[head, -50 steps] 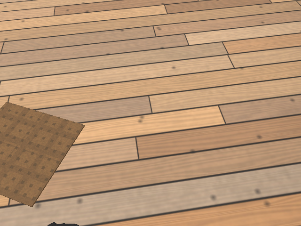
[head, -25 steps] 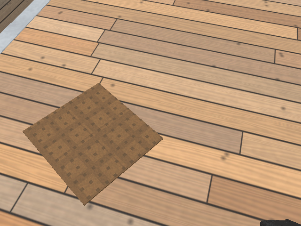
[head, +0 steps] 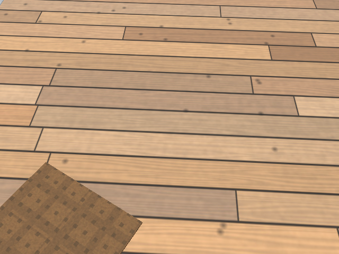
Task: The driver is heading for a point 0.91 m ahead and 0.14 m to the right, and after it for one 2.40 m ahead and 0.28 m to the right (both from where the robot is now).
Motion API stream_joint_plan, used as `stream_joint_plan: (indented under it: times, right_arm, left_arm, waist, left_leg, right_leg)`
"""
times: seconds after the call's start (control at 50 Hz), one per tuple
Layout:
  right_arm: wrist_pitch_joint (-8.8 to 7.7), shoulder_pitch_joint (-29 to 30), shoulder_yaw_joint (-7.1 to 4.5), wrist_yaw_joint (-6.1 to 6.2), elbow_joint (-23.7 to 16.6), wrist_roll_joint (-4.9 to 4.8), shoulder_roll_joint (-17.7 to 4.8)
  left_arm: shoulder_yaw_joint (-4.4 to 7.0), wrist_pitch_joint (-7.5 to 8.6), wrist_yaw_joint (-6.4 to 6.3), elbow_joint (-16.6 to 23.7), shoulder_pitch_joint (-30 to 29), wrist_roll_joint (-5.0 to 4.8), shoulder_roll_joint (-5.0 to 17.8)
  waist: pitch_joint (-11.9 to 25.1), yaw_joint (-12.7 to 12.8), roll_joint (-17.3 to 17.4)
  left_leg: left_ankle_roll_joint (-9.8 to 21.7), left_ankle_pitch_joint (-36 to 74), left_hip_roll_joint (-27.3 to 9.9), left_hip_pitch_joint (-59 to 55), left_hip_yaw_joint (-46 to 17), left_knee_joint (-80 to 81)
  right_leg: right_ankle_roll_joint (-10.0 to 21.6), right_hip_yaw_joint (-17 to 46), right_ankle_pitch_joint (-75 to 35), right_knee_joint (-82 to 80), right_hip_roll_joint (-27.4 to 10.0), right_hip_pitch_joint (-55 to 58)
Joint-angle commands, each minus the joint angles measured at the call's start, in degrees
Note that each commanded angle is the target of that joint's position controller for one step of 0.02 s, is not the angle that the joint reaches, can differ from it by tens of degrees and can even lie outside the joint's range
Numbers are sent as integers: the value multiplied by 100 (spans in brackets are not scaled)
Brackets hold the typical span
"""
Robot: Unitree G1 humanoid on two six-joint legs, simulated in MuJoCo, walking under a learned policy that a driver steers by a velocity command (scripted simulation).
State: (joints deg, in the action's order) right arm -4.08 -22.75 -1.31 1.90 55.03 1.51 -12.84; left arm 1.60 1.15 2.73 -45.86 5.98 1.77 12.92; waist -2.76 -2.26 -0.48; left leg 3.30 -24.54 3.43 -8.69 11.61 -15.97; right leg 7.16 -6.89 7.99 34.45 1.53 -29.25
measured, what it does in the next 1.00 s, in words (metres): walks ahead, turning right: right foot, then left foot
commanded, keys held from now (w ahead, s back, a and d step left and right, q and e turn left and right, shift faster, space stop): w+e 0.52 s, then w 0.34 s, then w+q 0.14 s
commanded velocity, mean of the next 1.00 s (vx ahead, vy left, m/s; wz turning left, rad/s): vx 0.50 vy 0.00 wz -0.38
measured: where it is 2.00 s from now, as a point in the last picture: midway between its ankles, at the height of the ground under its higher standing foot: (208, 126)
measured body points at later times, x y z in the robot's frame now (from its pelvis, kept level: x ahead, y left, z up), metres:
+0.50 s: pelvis +0.29 -0.01 +0.01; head +0.32 -0.02 +0.46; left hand +0.34 +0.28 -0.12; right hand +0.44 -0.29 -0.08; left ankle +0.46 +0.07 -0.71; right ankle +0.12 -0.06 -0.72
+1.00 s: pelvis +0.53 -0.10 +0.01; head +0.55 -0.11 +0.46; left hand +0.82 +0.01 -0.08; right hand +0.37 -0.31 -0.13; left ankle +0.46 +0.06 -0.72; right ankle +0.59 -0.23 -0.72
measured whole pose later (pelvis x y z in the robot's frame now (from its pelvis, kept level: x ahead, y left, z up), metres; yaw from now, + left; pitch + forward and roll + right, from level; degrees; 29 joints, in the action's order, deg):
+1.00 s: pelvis +0.53 -0.10 +0.01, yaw -23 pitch +2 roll +2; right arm -4.1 -27.1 -1.9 -1.0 54.0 0.6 -13.7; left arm -0.1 2.8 2.2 -42.0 1.6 2.2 13.5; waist -1.3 -5.4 -1.2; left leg 0.2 -20.6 1.1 -0.8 2.6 -18.5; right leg 2.7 -2.0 8.2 30.2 -1.4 -26.1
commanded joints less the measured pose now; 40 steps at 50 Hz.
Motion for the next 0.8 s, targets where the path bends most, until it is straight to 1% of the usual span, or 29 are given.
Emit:
stream_joint_plan:
  times: [0.02,0.04,0.06,0.08,0.1,0.12,0.14,0.16,0.18,0.22,0.28,0.32,0.38,0.42,0.44,0.46,0.48,0.5,0.52,0.54,0.56,0.58,0.6,0.62,0.66,0.68,0.7,0.74,0.8]
  right_arm:
    - [26,215,-240,54,-337,-4,-1183]
    - [-36,178,-150,-22,-621,-75,-829]
    - [-89,196,-155,-122,-915,-85,-694]
    - [-144,674,-148,-157,-982,12,-822]
    - [-216,800,-130,-190,-1076,-59,-816]
    - [-214,752,-142,-188,-1032,-53,-814]
    - [-116,715,-134,-186,-1042,46,-784]
    - [7,569,-108,-208,-1014,121,-711]
    - [103,554,-102,-227,-1040,151,-667]
    - [195,769,-85,-253,-1171,144,-615]
    - [213,1545,-72,-269,-1462,115,-616]
    - [204,1944,-48,-284,-1596,85,-601]
    - [160,2449,-14,-306,-1784,44,-626]
    - [109,2662,0,-309,-1900,20,-678]
    - [83,2633,-8,-306,-1929,12,-736]
    - [57,2435,-30,-297,-1897,5,-821]
    - [30,2049,-69,-271,-1794,-7,-926]
    - [-8,1431,-135,-219,-1601,-7,-1071]
    - [-86,646,-212,-149,-1419,41,-1256]
    - [-110,-312,-306,-44,-1381,170,-1669]
    - [-17,-27,-423,-48,-1374,199,-2098]
    - [42,372,-349,-99,-1437,101,-1498]
    - [38,690,-239,-138,-1475,44,-1024]
    - [22,838,-182,-172,-1421,61,-817]
    - [-56,729,-151,-178,-1231,33,-757]
    - [-119,599,-159,-206,-1135,1,-781]
    - [-175,484,-168,-231,-1057,-29,-797]
    - [-228,374,-195,-252,-943,-67,-867]
    - [-196,257,-199,-260,-797,-76,-849]
  left_arm:
    - [332,112,-99,-189,1859,89,882]
    - [539,81,-200,-251,2359,119,1520]
    - [598,42,-187,-163,1989,-34,1769]
    - [576,19,-192,-198,1770,-191,1558]
    - [503,11,-216,-171,1476,-184,1268]
    - [428,17,-225,-158,1225,-153,991]
    - [382,53,-253,-149,1075,-179,871]
    - [353,100,-260,-126,994,-185,834]
    - [360,162,-249,-137,1054,-191,891]
    - [408,228,-236,-173,1202,-191,1080]
    - [429,218,-236,-211,1521,-195,1130]
    - [443,196,-240,-232,1741,-194,1144]
    - [457,168,-275,-251,2025,-151,1182]
    - [469,157,-307,-224,2080,-104,1233]
    - [480,160,-332,-188,2024,-88,1276]
    - [493,167,-355,-131,1877,-76,1328]
    - [506,179,-359,-58,1651,-65,1389]
    - [511,207,-333,-11,1501,-68,1437]
    - [483,252,-275,4,1417,-124,1359]
    - [334,313,-241,168,1536,-165,864]
    - [272,293,-224,300,2319,-273,546]
    - [299,195,-286,25,2188,-63,996]
    - [310,181,-231,20,1789,-24,1012]
    - [278,178,-193,64,1567,-21,890]
    - [241,97,-110,86,1474,52,770]
    - [228,62,-89,84,1481,60,735]
    - [218,43,-77,106,1424,61,717]
    - [184,31,-44,218,1093,71,678]
    - [82,59,11,453,357,72,567]
  waist:
    - [977,1114,489]
    - [1530,1175,-459]
    - [1842,763,-1134]
    - [1224,810,-184]
    - [600,622,37]
    - [165,346,362]
    - [15,171,350]
    - [79,58,210]
    - [134,30,113]
    - [131,42,-2]
    - [-3,311,-172]
    - [46,511,-278]
    - [94,736,-321]
    - [90,789,-348]
    - [100,731,-378]
    - [125,587,-408]
    - [213,371,-444]
    - [483,95,-381]
    - [924,-330,-40]
    - [1850,-607,642]
    - [2143,-1,2121]
    - [1373,88,951]
    - [717,83,350]
    - [410,141,202]
    - [236,239,624]
    - [279,258,698]
    - [309,273,675]
    - [223,276,642]
    - [26,187,589]
  left_leg:
    - [143,6759,-1579,877,-20,-3361]
    - [-20,3462,-978,2605,97,-5475]
    - [-176,-634,176,4572,-848,-6972]
    - [-96,-38,-361,5098,-1606,-6837]
    - [-115,426,-580,5035,-1527,-6373]
    - [-159,575,-763,4762,-1469,-5820]
    - [-273,601,-858,4468,-1456,-5478]
    - [-376,651,-913,4175,-1428,-5216]
    - [-459,672,-901,4077,-1340,-5042]
    - [-599,959,-909,4134,-1201,-4547]
    - [-722,1663,-901,4478,-1113,-3591]
    - [-724,2074,-813,4558,-1123,-3035]
    - [-669,2299,-648,4640,-1146,-2428]
    - [-586,2219,-535,4541,-1189,-2075]
    - [-524,2126,-497,4345,-1259,-1873]
    - [-449,1982,-451,3964,-1318,-1640]
    - [-354,1741,-347,3328,-1312,-1443]
    - [-247,1557,-190,2470,-1240,-1293]
    - [-69,1642,-452,1301,-1431,-949]
    - [214,376,-1857,34,-2804,-786]
    - [907,72,-2930,-760,-5558,34]
    - [905,-699,-2718,-74,-5470,75]
    - [806,-449,-2410,681,-4508,151]
    - [712,348,-2116,1154,-3766,261]
    - [589,1460,-1709,1583,-2834,402]
    - [619,1992,-1668,1609,-2638,409]
    - [672,2355,-1664,1568,-2482,434]
    - [768,2517,-1686,1507,-2221,609]
    - [761,2482,-1538,1551,-1781,848]
  right_leg:
    - [601,229,400,-668,302,2262]
    - [1205,2195,634,-784,-1128,3805]
    - [2024,5060,-116,-1493,-2165,4723]
    - [1812,4286,32,-1669,-1967,4268]
    - [1571,3669,-98,-1877,-1828,3438]
    - [1278,3180,-513,-2042,-1534,2735]
    - [1125,2797,-935,-2121,-1257,2263]
    - [1041,2493,-1150,-2193,-1046,1999]
    - [1038,2353,-1471,-2204,-936,1867]
    - [994,2161,-1711,-2274,-750,1712]
    - [780,2163,-1672,-2296,-586,1856]
    - [641,2215,-1729,-2171,-535,2145]
    - [594,2420,-2012,-1930,-613,2642]
    - [566,2604,-2241,-1716,-725,2877]
    - [507,2722,-2306,-1603,-792,2928]
    - [410,2813,-2364,-1474,-834,2868]
    - [289,2833,-2646,-1235,-817,2670]
    - [171,2806,-3072,-666,-675,2494]
    - [26,2515,-2828,448,-298,2092]
    - [-85,1970,-1085,2070,48,1464]
    - [-251,1427,2440,3273,869,-207]
    - [-188,1514,2034,3729,282,-675]
    - [-214,1464,1456,3597,112,-576]
    - [-259,1406,1187,3349,-30,-453]
    - [-354,1336,1080,3016,-169,-208]
    - [-382,1307,1056,2943,-133,-139]
    - [-405,1303,1017,2864,-118,-196]
    - [-477,1262,765,2580,-182,-509]
    - [-606,963,167,1650,-383,-692]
